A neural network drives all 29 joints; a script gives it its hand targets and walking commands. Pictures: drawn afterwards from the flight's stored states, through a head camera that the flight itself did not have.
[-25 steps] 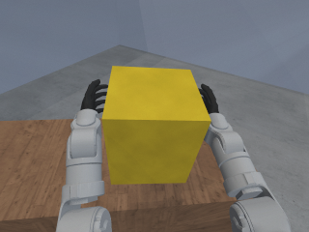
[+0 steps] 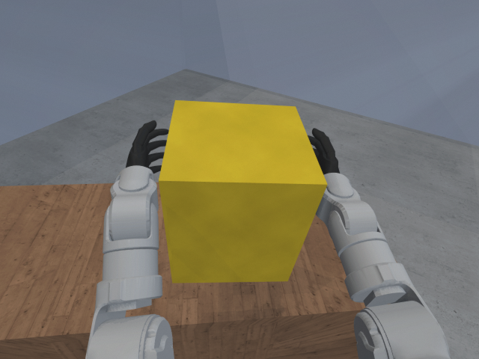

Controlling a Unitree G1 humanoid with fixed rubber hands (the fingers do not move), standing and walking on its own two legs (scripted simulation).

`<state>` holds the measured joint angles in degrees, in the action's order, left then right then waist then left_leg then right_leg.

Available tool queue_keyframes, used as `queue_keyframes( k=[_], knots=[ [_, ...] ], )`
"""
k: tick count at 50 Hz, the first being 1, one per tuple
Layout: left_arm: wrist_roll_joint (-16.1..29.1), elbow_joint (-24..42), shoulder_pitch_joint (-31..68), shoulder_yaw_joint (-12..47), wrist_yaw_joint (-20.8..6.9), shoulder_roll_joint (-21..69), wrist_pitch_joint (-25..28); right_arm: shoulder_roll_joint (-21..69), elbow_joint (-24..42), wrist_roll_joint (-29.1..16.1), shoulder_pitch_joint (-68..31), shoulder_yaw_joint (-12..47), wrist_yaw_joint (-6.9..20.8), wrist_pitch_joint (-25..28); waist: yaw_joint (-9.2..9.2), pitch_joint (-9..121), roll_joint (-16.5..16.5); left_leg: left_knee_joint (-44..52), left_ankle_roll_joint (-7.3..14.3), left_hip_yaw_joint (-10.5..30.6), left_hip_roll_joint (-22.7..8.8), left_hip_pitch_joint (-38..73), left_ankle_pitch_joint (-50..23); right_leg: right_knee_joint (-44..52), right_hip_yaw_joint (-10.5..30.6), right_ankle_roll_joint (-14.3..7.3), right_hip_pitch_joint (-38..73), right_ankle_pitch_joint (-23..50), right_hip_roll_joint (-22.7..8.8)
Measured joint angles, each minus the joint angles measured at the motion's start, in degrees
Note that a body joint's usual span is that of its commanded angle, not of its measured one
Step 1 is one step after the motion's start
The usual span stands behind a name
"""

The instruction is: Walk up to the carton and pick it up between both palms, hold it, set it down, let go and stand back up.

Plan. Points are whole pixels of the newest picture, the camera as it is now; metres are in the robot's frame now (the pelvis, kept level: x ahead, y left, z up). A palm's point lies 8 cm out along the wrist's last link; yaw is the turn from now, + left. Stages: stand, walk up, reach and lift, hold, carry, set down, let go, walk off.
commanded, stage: hold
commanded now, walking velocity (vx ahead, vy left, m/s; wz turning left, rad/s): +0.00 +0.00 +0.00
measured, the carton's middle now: (233, 194) +0.36 +0.01 +0.13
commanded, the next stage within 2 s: none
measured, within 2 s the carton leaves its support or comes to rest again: neither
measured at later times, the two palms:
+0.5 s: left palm (140, 171) +0.35 +0.16 +0.19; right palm (324, 174) +0.35 -0.14 +0.18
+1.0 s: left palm (140, 171) +0.35 +0.16 +0.19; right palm (325, 175) +0.35 -0.14 +0.18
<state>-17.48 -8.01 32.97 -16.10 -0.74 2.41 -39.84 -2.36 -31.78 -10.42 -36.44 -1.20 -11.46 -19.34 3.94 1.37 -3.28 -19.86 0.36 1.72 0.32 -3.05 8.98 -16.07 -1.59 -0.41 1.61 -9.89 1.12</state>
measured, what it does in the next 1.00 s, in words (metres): stands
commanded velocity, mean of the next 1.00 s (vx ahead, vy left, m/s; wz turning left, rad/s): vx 0.00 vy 0.00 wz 0.00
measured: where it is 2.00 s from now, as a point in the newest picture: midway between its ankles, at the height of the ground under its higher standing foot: outside the picture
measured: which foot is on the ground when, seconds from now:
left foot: down 0.00-1.00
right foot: down 0.00-1.00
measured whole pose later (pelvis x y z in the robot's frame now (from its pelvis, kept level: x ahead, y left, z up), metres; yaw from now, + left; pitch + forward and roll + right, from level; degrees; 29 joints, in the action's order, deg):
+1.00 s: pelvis +0.00 +0.00 +0.00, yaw +0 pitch -8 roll -1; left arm -17.2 -7.0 32.1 -16.0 -0.7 2.5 -40.0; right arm -2.5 -30.8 -10.8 -35.9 -0.5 -11.7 -19.6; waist 3.9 1.4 -3.2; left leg -19.9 0.2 1.9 0.2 -3.0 9.0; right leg -16.1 -1.8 -0.6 1.7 -10.0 1.2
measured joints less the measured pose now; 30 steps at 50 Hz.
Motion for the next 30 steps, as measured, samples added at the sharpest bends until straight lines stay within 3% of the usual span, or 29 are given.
queue_keyframes(
  k=[30],
  knots=[
    [0.3, 2.1, -1.5, 0.5, 0.2, 0.1, -0.5, -0.3, 1.8, -1.0, 0.9, 1.0, -0.4, -0.5, 0.15, -0.2, 0.5, -0.4, -0.1, 0.2, 0.0, 0.2, 0.4, 0.0, -0.2, 0.0, 0.4, -0.3, 0.0]
  ],
)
